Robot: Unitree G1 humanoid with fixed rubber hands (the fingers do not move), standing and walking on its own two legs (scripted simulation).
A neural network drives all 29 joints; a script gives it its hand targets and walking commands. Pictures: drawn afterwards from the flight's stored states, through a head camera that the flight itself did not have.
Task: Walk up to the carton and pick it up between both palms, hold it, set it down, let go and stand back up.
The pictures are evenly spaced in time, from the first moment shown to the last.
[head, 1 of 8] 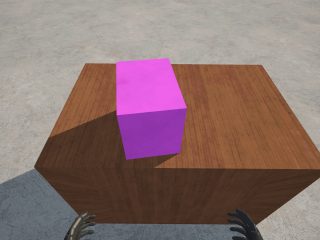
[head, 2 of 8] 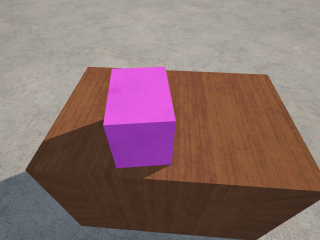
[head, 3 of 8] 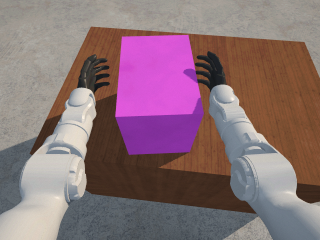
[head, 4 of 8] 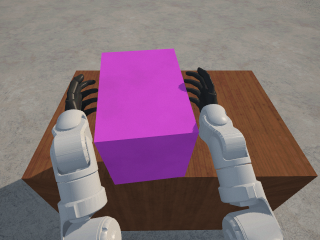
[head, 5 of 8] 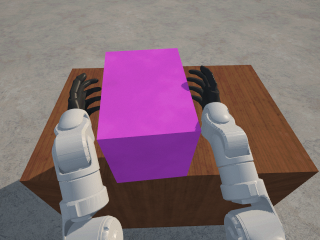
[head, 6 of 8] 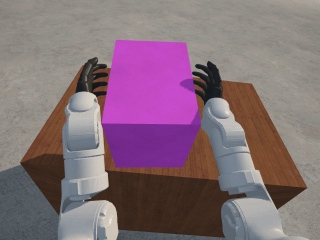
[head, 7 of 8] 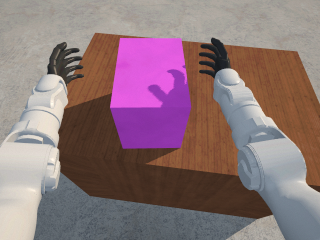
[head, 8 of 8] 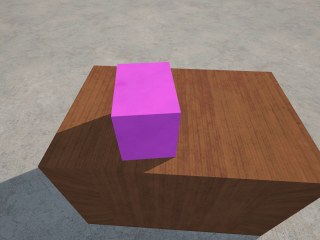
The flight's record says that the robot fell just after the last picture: no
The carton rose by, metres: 0.16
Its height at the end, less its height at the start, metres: +0.00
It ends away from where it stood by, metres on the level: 0.02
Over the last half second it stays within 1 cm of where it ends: yes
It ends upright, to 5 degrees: yes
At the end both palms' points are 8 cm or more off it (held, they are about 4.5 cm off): yes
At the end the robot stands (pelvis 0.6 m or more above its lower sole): yes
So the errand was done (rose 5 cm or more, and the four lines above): yes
